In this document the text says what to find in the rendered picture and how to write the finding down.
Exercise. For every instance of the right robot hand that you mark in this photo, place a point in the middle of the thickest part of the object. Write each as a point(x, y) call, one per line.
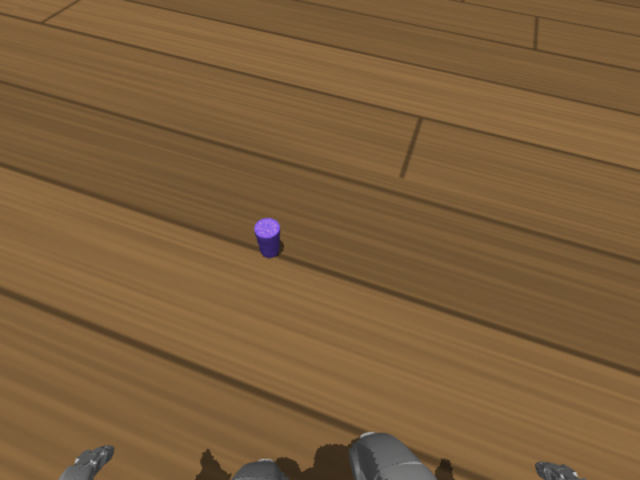
point(551, 471)

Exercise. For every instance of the left robot hand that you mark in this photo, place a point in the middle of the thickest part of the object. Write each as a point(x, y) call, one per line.
point(88, 464)

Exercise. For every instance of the cup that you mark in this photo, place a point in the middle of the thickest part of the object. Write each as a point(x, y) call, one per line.
point(267, 232)

